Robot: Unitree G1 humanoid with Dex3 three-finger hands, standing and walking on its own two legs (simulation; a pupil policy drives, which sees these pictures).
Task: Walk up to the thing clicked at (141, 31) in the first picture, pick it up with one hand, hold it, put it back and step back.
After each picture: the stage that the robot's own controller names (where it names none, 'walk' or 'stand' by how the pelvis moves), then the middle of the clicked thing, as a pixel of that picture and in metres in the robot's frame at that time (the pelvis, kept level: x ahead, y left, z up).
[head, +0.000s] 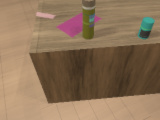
stand; (145, 28) +0.80 -0.36 -0.09
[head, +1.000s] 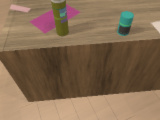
sink last; (125, 23) +0.74 -0.22 -0.06
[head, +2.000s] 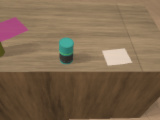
sink last; (66, 51) +0.56 +0.10 -0.05
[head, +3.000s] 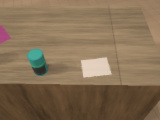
stand; (38, 62) +0.50 +0.24 -0.06
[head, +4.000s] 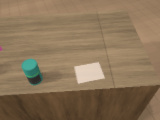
stand; (32, 72) +0.48 +0.25 -0.09
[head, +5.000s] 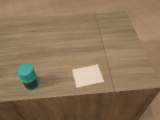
stand; (28, 77) +0.45 +0.26 -0.08
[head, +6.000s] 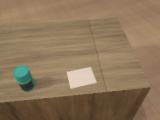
stand; (24, 79) +0.47 +0.28 -0.09
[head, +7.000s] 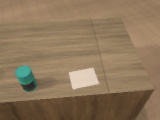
stand; (26, 79) +0.46 +0.27 -0.09
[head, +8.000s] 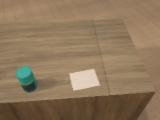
stand; (27, 79) +0.46 +0.27 -0.09
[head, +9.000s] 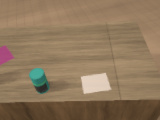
rise first; (39, 81) +0.46 +0.25 -0.09
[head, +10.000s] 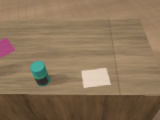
go down; (40, 74) +0.48 +0.25 -0.09
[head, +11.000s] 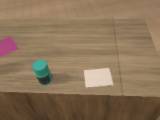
go down; (42, 72) +0.48 +0.25 -0.09
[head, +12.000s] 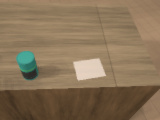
go down; (28, 66) +0.47 +0.23 -0.05
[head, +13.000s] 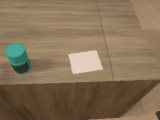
close in; (19, 59) +0.47 +0.24 -0.03
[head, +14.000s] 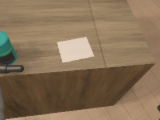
close; (2, 49) +0.49 +0.25 +0.00
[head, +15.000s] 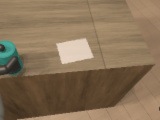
lift; (9, 58) +0.45 +0.23 +0.00
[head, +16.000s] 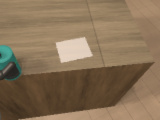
lift; (7, 64) +0.43 +0.23 +0.00
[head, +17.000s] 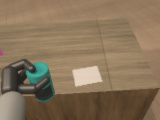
lift; (41, 82) +0.34 +0.15 +0.09
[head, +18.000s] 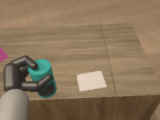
hold; (43, 79) +0.34 +0.15 +0.10
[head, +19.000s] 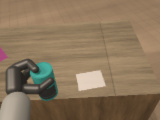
crouch; (45, 82) +0.34 +0.14 +0.09
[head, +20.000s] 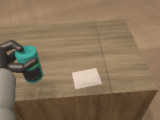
crouch; (30, 64) +0.40 +0.19 +0.10
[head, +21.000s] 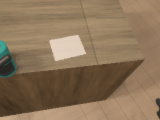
lower; (1, 59) +0.45 +0.23 -0.02
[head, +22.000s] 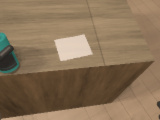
lower; (2, 53) +0.46 +0.23 +0.01
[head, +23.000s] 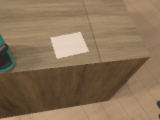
lower; out of the picture +0.47 +0.24 +0.01
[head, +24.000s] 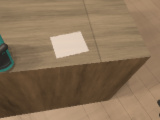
lower; out of the picture +0.47 +0.24 +0.02
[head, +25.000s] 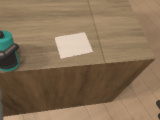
loosen; (4, 51) +0.46 +0.22 +0.02
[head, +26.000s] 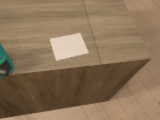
withdraw; out of the picture +0.44 +0.24 +0.01
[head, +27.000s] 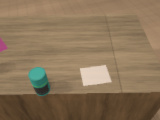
sink last; (40, 82) +0.42 +0.22 -0.05
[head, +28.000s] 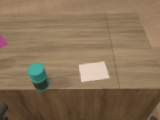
stand; (39, 77) +0.44 +0.23 -0.05
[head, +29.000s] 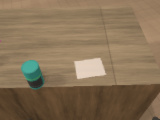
stand; (33, 75) +0.44 +0.23 -0.04
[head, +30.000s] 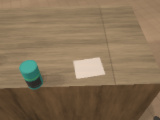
stand; (32, 75) +0.43 +0.23 -0.04
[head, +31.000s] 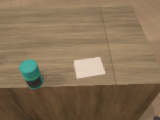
stand; (32, 74) +0.43 +0.23 -0.03
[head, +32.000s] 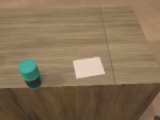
stand; (31, 74) +0.43 +0.23 -0.03
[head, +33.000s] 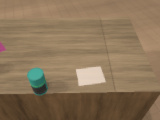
stand; (38, 82) +0.43 +0.22 -0.08
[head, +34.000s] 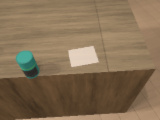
walk; (28, 65) +0.47 +0.25 -0.06
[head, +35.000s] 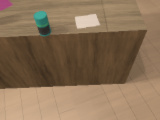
walk; (42, 24) +0.73 +0.23 -0.07
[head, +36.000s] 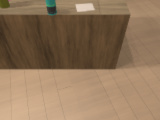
stand; (51, 5) +1.04 +0.23 -0.07
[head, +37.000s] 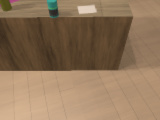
stand; (53, 7) +1.02 +0.23 -0.09
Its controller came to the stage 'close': yes
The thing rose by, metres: 0.20
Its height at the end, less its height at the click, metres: +0.00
